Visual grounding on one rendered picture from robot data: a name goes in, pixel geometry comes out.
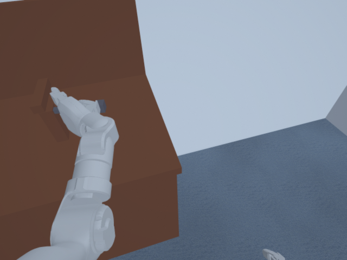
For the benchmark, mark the robot left upper arm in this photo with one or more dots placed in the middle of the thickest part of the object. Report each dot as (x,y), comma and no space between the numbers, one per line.
(80,232)

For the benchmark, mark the tap lever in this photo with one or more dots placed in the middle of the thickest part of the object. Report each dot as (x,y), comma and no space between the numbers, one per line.
(101,103)

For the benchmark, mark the right robot hand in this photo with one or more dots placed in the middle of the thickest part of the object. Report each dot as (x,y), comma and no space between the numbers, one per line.
(271,255)

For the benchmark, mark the robot left forearm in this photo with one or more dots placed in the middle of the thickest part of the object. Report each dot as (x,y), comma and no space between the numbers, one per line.
(90,183)

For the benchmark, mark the counter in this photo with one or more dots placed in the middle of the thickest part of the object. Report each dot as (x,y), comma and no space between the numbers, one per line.
(90,50)

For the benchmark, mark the left robot hand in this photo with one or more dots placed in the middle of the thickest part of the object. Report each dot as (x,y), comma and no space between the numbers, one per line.
(71,110)

